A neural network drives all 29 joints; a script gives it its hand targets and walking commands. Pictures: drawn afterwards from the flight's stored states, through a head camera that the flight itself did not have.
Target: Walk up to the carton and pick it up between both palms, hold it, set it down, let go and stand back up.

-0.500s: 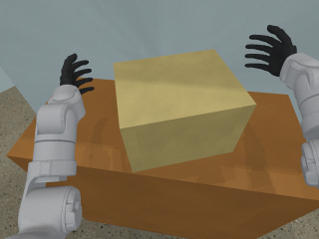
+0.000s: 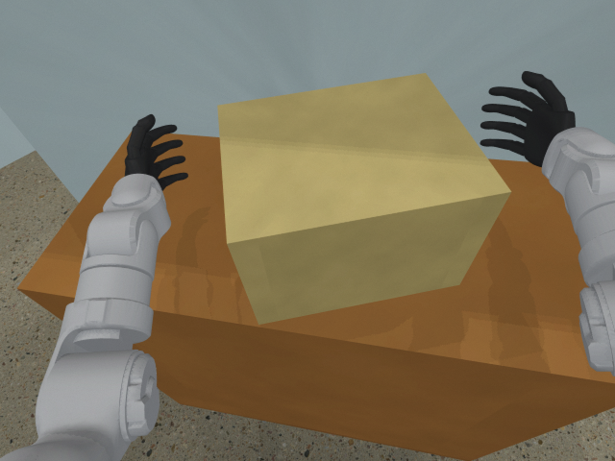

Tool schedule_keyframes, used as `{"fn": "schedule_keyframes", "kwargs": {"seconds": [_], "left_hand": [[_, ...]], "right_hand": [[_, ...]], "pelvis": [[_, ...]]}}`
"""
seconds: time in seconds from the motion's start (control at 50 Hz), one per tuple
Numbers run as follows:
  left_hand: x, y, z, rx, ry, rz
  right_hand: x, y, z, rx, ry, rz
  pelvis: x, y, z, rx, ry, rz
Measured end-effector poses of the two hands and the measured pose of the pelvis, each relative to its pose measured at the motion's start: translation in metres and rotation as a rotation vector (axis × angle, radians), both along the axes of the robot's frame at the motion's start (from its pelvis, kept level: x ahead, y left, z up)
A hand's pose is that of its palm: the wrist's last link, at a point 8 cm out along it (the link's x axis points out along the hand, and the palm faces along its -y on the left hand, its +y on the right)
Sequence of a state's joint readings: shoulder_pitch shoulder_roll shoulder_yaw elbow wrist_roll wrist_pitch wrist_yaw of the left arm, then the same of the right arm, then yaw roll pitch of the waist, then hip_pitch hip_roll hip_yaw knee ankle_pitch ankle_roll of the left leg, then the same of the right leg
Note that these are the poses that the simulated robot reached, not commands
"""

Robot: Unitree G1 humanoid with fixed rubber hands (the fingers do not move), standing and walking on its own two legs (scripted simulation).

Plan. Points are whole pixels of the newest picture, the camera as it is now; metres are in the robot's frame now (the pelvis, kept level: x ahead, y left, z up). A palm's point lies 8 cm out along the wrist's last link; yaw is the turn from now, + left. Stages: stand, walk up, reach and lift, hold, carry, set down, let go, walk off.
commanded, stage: reach and lift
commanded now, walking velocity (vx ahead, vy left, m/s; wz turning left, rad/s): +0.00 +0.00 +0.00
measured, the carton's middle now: (342, 198) +0.45 +0.06 +0.08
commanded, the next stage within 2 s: none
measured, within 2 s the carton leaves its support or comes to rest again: neither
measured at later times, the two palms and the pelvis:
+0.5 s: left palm (175, 184) +0.39 +0.26 +0.14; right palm (509, 146) +0.51 -0.14 +0.15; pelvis +0.00 +0.00 +0.00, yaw +0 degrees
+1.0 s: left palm (187, 185) +0.40 +0.25 +0.13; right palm (500, 145) +0.51 -0.13 +0.15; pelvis +0.00 +0.00 +0.00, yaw +0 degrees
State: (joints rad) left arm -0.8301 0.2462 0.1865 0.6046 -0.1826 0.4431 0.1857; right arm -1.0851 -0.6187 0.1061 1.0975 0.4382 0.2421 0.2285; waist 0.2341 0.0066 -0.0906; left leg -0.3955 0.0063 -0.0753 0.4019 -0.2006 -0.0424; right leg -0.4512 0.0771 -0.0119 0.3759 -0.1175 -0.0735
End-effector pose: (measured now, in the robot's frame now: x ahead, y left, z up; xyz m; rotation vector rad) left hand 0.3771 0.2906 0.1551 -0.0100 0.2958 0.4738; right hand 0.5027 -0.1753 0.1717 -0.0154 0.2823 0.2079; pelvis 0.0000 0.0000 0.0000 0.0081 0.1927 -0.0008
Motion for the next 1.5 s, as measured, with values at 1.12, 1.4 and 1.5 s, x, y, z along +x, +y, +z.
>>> {"fn": "schedule_keyframes", "kwargs": {"seconds": [1.12, 1.4, 1.5], "left_hand": [[0.019, -0.04, -0.022, 0.007, -0.079, -0.067], [0.019, -0.042, -0.023, 0.041, -0.099, -0.063], [0.018, -0.041, -0.022, 0.055, -0.094, -0.052]], "right_hand": [[0.01, 0.042, -0.025, 0.036, -0.044, 0.041], [0.008, 0.043, -0.022, 0.018, -0.064, 0.051], [0.0, 0.049, -0.019, -0.004, -0.082, 0.089]], "pelvis": [[0.001, -0.001, -0.002, 0.001, 0.068, 0.0], [0.002, -0.001, -0.002, 0.001, 0.07, 0.0], [0.002, 0.0, -0.002, 0.001, 0.071, 0.001]]}}
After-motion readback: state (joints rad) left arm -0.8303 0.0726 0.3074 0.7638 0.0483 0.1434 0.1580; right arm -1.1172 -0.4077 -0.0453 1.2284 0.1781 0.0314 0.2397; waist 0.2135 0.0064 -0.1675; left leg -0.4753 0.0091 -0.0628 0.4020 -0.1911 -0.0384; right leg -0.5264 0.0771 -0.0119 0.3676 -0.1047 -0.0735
